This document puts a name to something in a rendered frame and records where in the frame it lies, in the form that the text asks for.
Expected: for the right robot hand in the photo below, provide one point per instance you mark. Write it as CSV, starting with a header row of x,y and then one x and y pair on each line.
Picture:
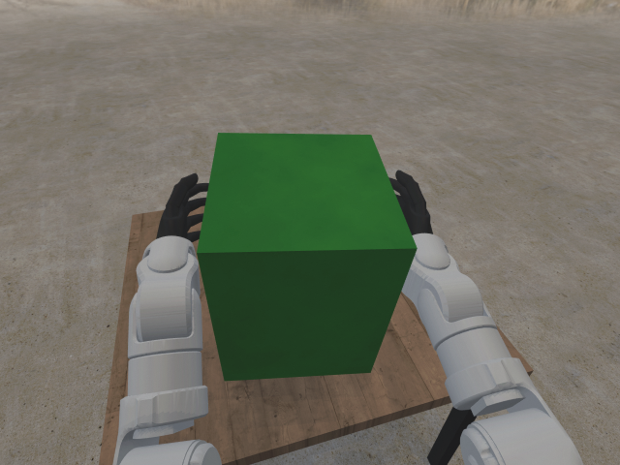
x,y
412,203

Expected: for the table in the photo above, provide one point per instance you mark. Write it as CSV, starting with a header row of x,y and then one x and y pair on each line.
x,y
249,421

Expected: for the right robot forearm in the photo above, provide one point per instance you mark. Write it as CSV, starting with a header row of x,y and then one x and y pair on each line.
x,y
482,376

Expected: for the left robot hand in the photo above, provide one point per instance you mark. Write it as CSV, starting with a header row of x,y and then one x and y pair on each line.
x,y
174,220

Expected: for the left robot upper arm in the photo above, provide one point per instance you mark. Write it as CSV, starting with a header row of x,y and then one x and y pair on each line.
x,y
193,452

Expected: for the right robot upper arm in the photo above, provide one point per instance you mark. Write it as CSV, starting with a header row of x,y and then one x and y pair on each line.
x,y
526,437

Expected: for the left robot forearm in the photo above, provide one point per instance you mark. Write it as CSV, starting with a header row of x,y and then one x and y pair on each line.
x,y
165,391

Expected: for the carton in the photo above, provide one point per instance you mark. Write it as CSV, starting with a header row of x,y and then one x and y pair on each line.
x,y
304,251

